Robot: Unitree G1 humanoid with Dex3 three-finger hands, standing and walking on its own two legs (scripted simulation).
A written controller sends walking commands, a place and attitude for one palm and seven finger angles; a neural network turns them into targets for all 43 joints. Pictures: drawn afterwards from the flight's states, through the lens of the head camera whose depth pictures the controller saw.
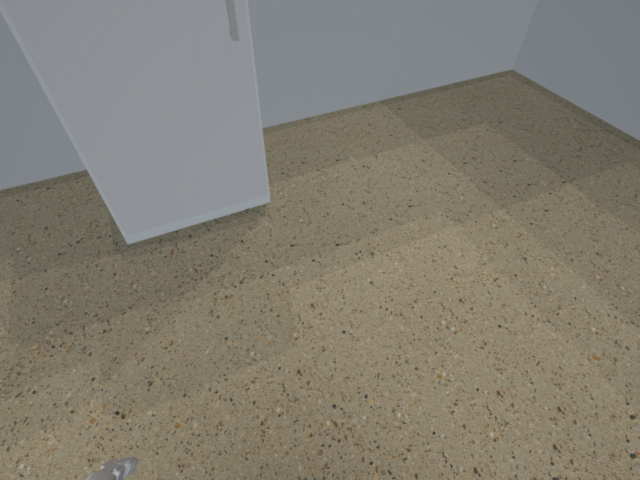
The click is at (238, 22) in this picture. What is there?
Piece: fridge door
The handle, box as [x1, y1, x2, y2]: [226, 0, 238, 40]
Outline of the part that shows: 226,0 230,26 229,33 233,40 238,40 233,0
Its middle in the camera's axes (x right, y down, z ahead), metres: -0.27 -0.70 +1.10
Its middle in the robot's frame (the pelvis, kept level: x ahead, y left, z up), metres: +1.30 +0.35 +0.13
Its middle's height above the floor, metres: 0.90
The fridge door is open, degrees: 0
